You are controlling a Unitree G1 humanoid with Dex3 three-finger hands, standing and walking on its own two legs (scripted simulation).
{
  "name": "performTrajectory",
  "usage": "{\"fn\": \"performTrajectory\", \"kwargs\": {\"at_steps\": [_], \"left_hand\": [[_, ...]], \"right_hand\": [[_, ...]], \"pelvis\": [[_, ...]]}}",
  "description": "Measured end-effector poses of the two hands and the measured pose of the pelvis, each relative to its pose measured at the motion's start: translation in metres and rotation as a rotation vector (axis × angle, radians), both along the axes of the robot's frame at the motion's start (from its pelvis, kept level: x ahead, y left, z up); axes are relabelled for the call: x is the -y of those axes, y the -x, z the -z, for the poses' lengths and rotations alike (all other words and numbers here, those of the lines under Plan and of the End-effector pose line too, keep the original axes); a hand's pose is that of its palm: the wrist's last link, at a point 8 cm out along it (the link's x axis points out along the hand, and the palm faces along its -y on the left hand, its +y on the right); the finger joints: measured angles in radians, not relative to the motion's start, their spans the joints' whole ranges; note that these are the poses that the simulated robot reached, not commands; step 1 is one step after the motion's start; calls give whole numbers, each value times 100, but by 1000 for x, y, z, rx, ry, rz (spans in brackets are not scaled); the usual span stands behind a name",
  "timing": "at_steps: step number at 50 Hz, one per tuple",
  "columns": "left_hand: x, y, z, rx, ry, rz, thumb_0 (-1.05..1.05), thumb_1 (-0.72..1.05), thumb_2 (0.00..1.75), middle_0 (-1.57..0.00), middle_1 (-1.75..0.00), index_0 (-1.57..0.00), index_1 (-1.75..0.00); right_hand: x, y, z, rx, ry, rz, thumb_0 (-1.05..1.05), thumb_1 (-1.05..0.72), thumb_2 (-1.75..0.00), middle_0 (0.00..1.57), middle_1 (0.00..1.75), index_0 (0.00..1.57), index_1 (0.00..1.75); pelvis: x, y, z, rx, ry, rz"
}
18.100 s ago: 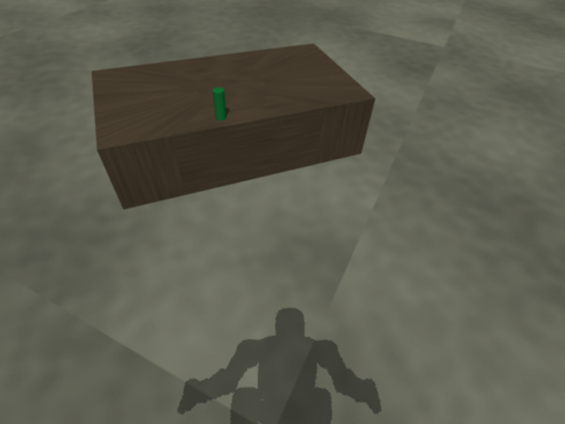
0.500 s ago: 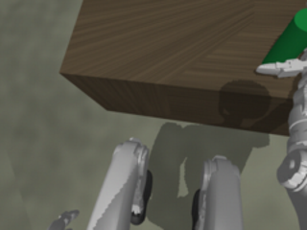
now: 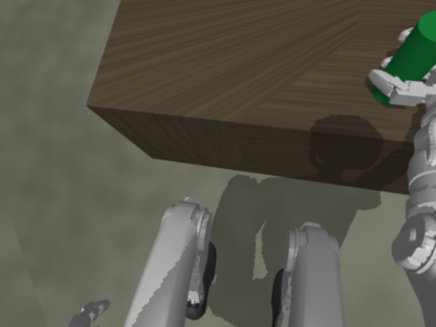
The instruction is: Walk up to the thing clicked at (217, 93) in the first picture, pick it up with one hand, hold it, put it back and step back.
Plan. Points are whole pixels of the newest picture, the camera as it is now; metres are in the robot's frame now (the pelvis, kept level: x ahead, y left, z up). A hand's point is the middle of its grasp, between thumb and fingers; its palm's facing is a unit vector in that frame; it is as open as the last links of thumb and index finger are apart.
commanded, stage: settle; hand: right
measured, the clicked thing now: (410, 64) +0.56 -0.21 +0.02
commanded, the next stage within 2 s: lift in 1.26 s
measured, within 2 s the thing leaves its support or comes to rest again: leaves its support in 0.22 s
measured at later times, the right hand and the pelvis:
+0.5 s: hand (433, 38) +0.56 -0.21 +0.07, palm faces +0.15 +0.99 -0.03, open 7.2 cm; pelvis +0.01 +0.00 +0.05, yaw +0 degrees
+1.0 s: hand out of the picture +0.56 -0.21 +0.11, palm faces +0.15 +0.99 -0.03, open 7.2 cm; pelvis +0.02 +0.00 +0.10, yaw +0 degrees
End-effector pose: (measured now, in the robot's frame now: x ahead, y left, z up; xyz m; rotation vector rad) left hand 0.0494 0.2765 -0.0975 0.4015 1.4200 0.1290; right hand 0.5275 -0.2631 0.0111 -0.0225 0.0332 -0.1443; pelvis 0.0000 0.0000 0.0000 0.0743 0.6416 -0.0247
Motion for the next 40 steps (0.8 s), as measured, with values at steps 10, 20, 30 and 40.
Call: {"fn": "performTrajectory", "kwargs": {"at_steps": [10, 20, 30, 40], "left_hand": [[0, -3, -5, -3, 3, -20, 0, 89, 91, -22, -30, -20, -30], [0, -10, -30, 19, 1, -38, 0, 89, 91, -22, -30, -20, -30], [-4, -18, -62, 53, -12, -45, 0, 89, 91, -21, -30, -20, -30], [2, -24, -79, 63, -5, -46, 0, 89, 90, -21, -30, -20, -30]], "right_hand": [[-2, 0, -6, -12, 5, 5, 0, 12, -109, 90, 114, 89, 114], [-1, -1, -44, -16, 13, 15, 1, 10, -121, 88, 120, 88, 119], [-4, -5, -73, -21, -8, 10, 1, 10, -121, 88, 120, 88, 119], [-4, -3, -86, -18, -5, 11, 1, 10, -121, 88, 120, 88, 119]], "pelvis": [[-1, -3, -8, -2, 4, -1], [-1, -8, -36, -4, 9, 0], [-1, -14, -65, -3, 11, -3], [1, -17, -81, 5, 9, -5]]}}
